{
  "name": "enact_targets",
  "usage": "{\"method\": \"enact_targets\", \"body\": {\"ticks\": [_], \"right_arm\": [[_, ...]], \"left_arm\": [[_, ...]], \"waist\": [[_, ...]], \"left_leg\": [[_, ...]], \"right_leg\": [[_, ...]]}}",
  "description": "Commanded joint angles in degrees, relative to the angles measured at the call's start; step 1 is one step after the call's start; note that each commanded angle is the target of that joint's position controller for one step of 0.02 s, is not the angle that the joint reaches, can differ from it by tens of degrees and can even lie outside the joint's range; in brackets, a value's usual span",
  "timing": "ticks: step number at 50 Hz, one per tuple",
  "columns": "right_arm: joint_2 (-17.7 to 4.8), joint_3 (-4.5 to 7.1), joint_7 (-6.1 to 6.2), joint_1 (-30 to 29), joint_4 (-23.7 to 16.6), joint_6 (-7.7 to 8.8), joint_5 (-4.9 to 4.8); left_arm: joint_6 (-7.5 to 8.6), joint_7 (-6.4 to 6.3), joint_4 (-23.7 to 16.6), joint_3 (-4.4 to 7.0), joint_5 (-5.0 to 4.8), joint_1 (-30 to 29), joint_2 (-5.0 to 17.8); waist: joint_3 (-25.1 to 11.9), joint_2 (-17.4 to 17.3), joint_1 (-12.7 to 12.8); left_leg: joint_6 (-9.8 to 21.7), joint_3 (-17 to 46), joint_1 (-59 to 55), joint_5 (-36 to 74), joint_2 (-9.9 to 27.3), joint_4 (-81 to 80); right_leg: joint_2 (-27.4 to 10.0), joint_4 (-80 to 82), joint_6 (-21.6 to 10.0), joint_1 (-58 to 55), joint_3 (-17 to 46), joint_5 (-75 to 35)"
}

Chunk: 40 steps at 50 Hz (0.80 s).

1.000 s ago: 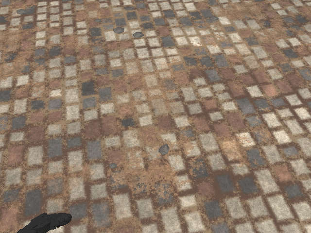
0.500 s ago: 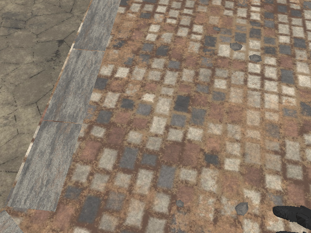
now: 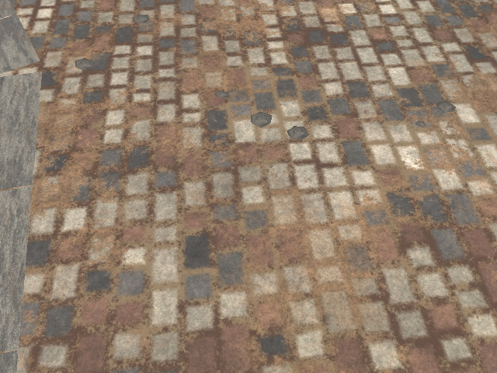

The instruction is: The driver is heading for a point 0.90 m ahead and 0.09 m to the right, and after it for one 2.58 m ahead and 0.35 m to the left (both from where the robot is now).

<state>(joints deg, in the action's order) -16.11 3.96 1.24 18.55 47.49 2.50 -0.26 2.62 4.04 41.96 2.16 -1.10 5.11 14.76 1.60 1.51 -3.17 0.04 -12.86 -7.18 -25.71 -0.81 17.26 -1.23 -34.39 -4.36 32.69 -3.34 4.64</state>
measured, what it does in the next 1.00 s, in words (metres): walks ahead, turning right: right foot, then left foot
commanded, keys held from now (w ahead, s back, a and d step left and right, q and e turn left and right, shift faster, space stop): w+e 0.14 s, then e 0.20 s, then no key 0.26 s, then w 0.26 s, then w+q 0.14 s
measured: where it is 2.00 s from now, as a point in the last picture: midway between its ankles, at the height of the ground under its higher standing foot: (250, 209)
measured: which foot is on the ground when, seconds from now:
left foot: down 0.00-0.04, up 0.06-0.42, down 0.44-0.80, up 0.82-1.00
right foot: up 0.00-0.00, down 0.02-0.46, up 0.48-0.76, down 0.78-1.00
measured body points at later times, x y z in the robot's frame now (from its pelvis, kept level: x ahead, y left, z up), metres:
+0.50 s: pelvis +0.26 +0.00 +0.00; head +0.30 +0.00 +0.45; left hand +0.44 +0.26 -0.11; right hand +0.38 -0.29 -0.08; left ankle +0.41 +0.07 -0.72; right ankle +0.14 -0.09 -0.69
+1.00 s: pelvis +0.38 -0.02 +0.03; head +0.39 -0.04 +0.48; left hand +0.47 +0.24 -0.09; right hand +0.47 -0.33 -0.08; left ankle +0.50 +0.08 -0.68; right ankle +0.26 -0.12 -0.72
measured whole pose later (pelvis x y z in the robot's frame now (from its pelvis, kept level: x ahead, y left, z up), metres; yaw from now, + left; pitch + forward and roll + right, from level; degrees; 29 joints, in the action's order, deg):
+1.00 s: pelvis +0.38 -0.02 +0.03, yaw -17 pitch +2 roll +1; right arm -17.6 3.5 -2.4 8.4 43.7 3.6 -1.3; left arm 3.1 -1.1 47.6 3.0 0.1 24.2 14.9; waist -1.2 -1.5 3.6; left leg 1.0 0.0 31.6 -11.8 1.4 44.5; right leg -1.3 -16.6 0.3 2.3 -0.2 16.3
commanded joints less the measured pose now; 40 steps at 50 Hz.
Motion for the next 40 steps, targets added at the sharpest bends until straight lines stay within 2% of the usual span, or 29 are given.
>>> {"method": "enact_targets", "body": {"ticks": [1, 2, 3, 4, 5, 6, 7, 8, 11, 14, 17, 19, 21, 22, 23, 24, 25, 26, 27, 28, 29, 30, 31, 32, 34, 36, 38, 39, 40], "right_arm": [[-11.5, 2.48, 1.34, -3.0, -3.8, -0.47, -0.45], [-5.5, 0.61, 0.75, 2.0, -6.1, 0.75, 1.24], [-3.2, -0.87, -0.45, 2.3, -7.1, 3.13, 1.1], [-7.9, 0.36, -1.55, -4.7, -8.3, 4.9, -1.32], [-8.0, 0.14, -1.84, -7.8, -9.6, 5.82, -2.12], [-7.5, 0.17, -1.46, -8.5, -9.3, 6.07, -0.95], [-8.2, 0.72, -1.13, -8.0, -9.0, 5.65, 0.29], [-8.2, 0.95, -1.09, -7.1, -9.0, 4.88, 0.67], [-5.8, 0.38, -0.41, -6.1, -9.3, 3.1, 1.33], [-3.7, -0.57, -0.29, -10.5, -10.2, 2.67, 1.4], [-4.6, -0.41, -1.04, -15.0, -11.3, 2.45, 0.39], [-6.2, 0.2, -1.52, -14.4, -11.0, 2.6, 0.48], [-7.1, 0.86, -1.74, -11.0, -10.1, 3.3, 1.13], [-7.8, 1.07, -1.53, -9.2, -9.8, 3.82, 2.01], [-10.7, 1.3, -1.09, -7.4, -10.6, 4.08, 3.33], [-11.2, 1.41, -1.18, -6.1, -9.9, 3.13, 3.88], [-8.0, 0.85, -1.53, -6.7, -10.0, 2.44, 1.77], [-5.4, 0.0, -1.63, -8.7, -10.7, 1.91, 1.2], [-4.2, -0.69, -1.75, -10.6, -10.6, 1.22, 1.48], [-3.7, -1.12, -1.8, -13.0, -10.5, 0.67, 1.47], [-4.3, -1.07, -1.73, -14.5, -10.1, 0.14, 1.74], [-4.7, -0.89, -1.64, -15.3, -9.7, -0.18, 1.95], [-4.7, -0.82, -1.53, -14.6, -9.2, -0.37, 1.94], [-5.5, -0.49, -1.4, -13.9, -8.7, -0.51, 1.56], [-8.5, 0.48, -1.06, -12.0, -8.0, -0.9, 0.31], [-9.4, 0.8, -0.69, -11.9, -7.7, -1.31, -0.64], [-7.7, 0.4, -0.55, -12.1, -7.3, -1.42, -0.98], [-5.8, -0.12, -0.61, -13.3, -7.7, -1.2, -0.88], [-2.6, -0.97, -0.83, -16.3, -9.3, -0.58, -0.58]], "left_arm": [[0.18, -0.86, -1.4, 5.11, -0.18, 15.1, 12.2], [-0.25, -2.11, -0.7, 6.83, -0.09, 20.5, 18.6], [0.39, -1.94, -2.0, 6.2, -0.33, 19.4, 18.1], [0.69, -2.02, -2.1, 5.03, 0.1, 19.0, 13.8], [1.01, -2.18, -2.3, 4.51, -0.01, 16.0, 11.8], [1.09, -2.25, -3.0, 4.0, -0.17, 12.1, 10.3], [1.14, -2.45, -3.9, 3.39, 0.2, 9.3, 8.5], [1.08, -2.69, -5.1, 3.17, 0.94, 7.4, 8.4], [0.95, -3.7, -5.4, 3.97, 1.04, 6.5, 10.9], [-0.6, -4.97, -4.6, 4.59, 0.0, 7.9, 12.1], [-2.35, -5.75, -3.8, 4.59, -0.4, 10.5, 11.7], [-2.79, -6.09, -3.7, 4.27, -0.05, 10.6, 10.5], [-2.73, -6.32, -4.2, 3.82, 0.33, 8.4, 9.2], [-2.48, -6.25, -4.4, 3.29, 0.62, 8.5, 7.4], [-2.04, -6.1, -5.3, 2.18, 1.79, 11.8, 4.2], [-1.87, -5.74, -4.2, 1.56, 0.94, 21.7, 3.3], [-2.41, -5.57, -2.3, 2.39, 0.49, 23.2, 8.4], [-3.6, -5.9, -2.4, 3.26, 0.17, 16.7, 11.1], [-4.79, -6.36, -2.7, 3.39, 0.33, 13.3, 10.8], [-5.71, -6.62, -3.2, 3.38, 0.67, 11.7, 10.3], [-6.17, -6.51, -3.2, 2.99, 0.64, 11.5, 8.7], [-6.17, -6.43, -2.8, 2.48, 0.75, 11.9, 7.1], [-5.81, -6.36, -2.1, 1.96, 0.94, 13.0, 5.4], [-5.37, -6.2, -1.7, 1.64, 1.09, 12.9, 4.8], [-4.58, -5.8, -1.3, 1.88, 1.08, 12.4, 6.2], [-3.8, -5.44, -0.2, 2.04, 1.16, 13.2, 6.5], [-2.87, -5.21, 1.0, 1.82, 1.71, 14.6, 5.5], [-2.26, -5.25, 1.4, 1.82, 1.97, 16.2, 5.9], [-1.69, -5.59, 2.1, 2.5, 2.06, 19.6, 8.9]], "waist": [[-9.8, -5.2, 11.8], [-16.7, 7.5, 9.8], [-24.6, 9.8, 8.2], [-20.2, 4.6, 11.2], [-12.6, 1.7, 9.8], [-7.3, -2.5, 6.9], [-4.7, -2.2, 4.8], [-3.3, -0.7, 3.1], [-2.5, -0.3, 1.4], [-5.1, 2.7, 3.3], [-7.0, 4.7, 5.5], [-7.5, 5.2, 5.1], [-7.4, 5.7, 2.7], [-8.6, 4.2, 1.9], [-14.1, -4.6, 3.0], [-19.6, -18.2, 6.2], [-20.1, -13.4, 5.9], [-14.6, -8.3, 3.8], [-11.6, -5.8, 3.6], [-8.4, -6.4, 4.0], [-6.2, -8.4, 5.0], [-5.2, -9.9, 5.3], [-6.4, -10.6, 5.3], [-7.0, -11.3, 4.6], [-7.8, -11.9, 3.6], [-6.6, -10.9, 4.5], [-4.5, -9.6, 5.9], [-3.6, -7.5, 6.9], [-2.9, 0.3, 8.2]], "left_leg": [[3.2, 1.1, 8.0, 67.7, 12.9, 29.2], [-0.4, 1.9, 31.2, 29.4, 5.8, 51.0], [-1.7, 14.4, 46.4, -8.5, -4.3, 64.0], [-0.1, 20.4, 52.8, -5.2, -0.2, 65.5], [1.1, 19.5, 53.9, -0.1, 2.5, 60.9], [0.9, 18.7, 51.4, 3.0, 4.7, 54.8], [0.3, 18.3, 47.3, 5.1, 6.2, 50.6], [-0.7, 18.1, 43.9, 5.9, 6.4, 49.4], [-4.0, 15.3, 39.3, 8.5, 4.8, 39.8], [-5.2, 13.7, 33.3, 21.3, 0.8, 25.8], [-5.2, 15.1, 30.8, 27.9, -1.7, 16.8], [-4.1, 17.0, 30.2, 27.9, -1.0, 13.4], [-1.7, 17.1, 26.9, 30.0, 0.2, 9.2], [0.1, 17.4, 21.9, 37.2, 2.2, 6.0], [4.4, 26.7, 10.0, 57.6, 12.6, 8.7], [16.0, 43.7, -1.1, 65.0, 24.5, 8.5], [17.5, 49.2, 2.0, 46.5, 25.2, 6.2], [15.0, 43.3, 6.5, 35.5, 21.2, 5.1], [12.8, 38.7, 11.3, 27.6, 18.1, 3.7], [11.9, 35.9, 16.4, 22.0, 16.4, 1.9], [10.7, 32.2, 21.4, 18.6, 13.8, -0.1], [9.9, 28.5, 24.3, 18.3, 11.3, -1.0], [9.7, 26.3, 24.9, 15.0, 9.8, -1.7], [10.0, 25.8, 24.7, 10.6, 9.5, -2.3], [11.2, 28.0, 23.8, 1.4, 11.0, -4.1], [10.7, 28.7, 26.1, -5.6, 11.7, -5.3], [8.3, 27.3, 30.4, -9.8, 10.2, -4.7], [6.4, 25.5, 33.8, -9.1, 8.6, -1.2], [3.2, 19.3, 40.7, -5.4, 4.1, 9.2]], "right_leg": [[4.8, 3.8, -5.6, -23.9, -0.6, 1.2], [-9.5, 3.4, -14.0, -46.8, 23.4, 1.2], [-18.5, 13.4, -22.5, -57.8, 51.8, 8.4], [-16.8, 16.3, -18.8, -55.8, 45.6, 10.9], [-14.6, 16.9, -16.1, -47.6, 37.5, 9.1], [-12.1, 17.6, -14.1, -38.3, 31.5, 3.6], [-10.2, 18.8, -13.3, -31.4, 27.3, -2.5], [-9.2, 19.6, -13.3, -26.3, 25.3, -10.1], [-6.3, 18.7, -12.5, -17.5, 17.4, -30.6], [-1.5, 15.5, -8.1, -14.4, 12.5, -30.2], [-1.8, 12.6, -5.6, -17.1, 16.5, -20.0], [-3.7, 9.4, -4.7, -20.8, 20.2, -15.0], [-3.9, 3.8, -3.1, -22.5, 22.2, -13.3], [-1.0, -1.3, -1.2, -22.1, 21.2, -11.1], [3.6, -13.7, 1.4, -16.2, 17.7, 6.3], [9.5, -27.4, 4.7, -5.2, 14.6, 37.2], [5.6, -32.8, 6.1, -2.8, 15.8, 35.6], [4.0, -35.5, 7.4, -1.4, 14.4, 32.0], [3.0, -34.6, 8.2, -1.4, 13.0, 29.4], [1.7, -31.8, 8.7, -2.6, 12.6, 27.4], [0.7, -26.5, 8.9, -6.2, 11.2, 25.7], [0.8, -21.2, 9.0, -9.8, 8.8, 24.4], [0.9, -16.3, 8.9, -13.0, 7.0, 23.7], [1.1, -12.1, 8.4, -14.9, 5.7, 22.8], [1.9, -6.3, 6.9, -17.1, 3.6, 19.5], [2.2, 0.7, 4.5, -21.2, 1.9, 14.3], [2.3, 6.4, 1.7, -26.2, 1.3, 13.2], [-0.5, 9.4, -0.6, -28.6, 5.0, 15.9], [-8.2, 15.4, -4.7, -31.5, 15.8, 25.5]]}}
Velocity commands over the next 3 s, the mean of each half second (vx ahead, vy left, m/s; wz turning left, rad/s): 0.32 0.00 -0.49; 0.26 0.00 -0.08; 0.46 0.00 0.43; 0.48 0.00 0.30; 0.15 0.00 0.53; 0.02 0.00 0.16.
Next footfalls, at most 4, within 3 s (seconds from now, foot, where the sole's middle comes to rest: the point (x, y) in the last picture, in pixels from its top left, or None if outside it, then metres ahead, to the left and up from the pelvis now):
0.02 right None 0.18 -0.09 -0.76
0.44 left None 0.44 0.06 -0.76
0.78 right None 0.30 -0.13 -0.76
1.16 left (225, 306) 0.64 0.06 -0.76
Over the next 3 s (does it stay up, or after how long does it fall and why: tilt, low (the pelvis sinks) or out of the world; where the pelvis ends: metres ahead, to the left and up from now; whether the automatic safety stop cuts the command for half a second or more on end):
stays up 1.13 -0.05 0.01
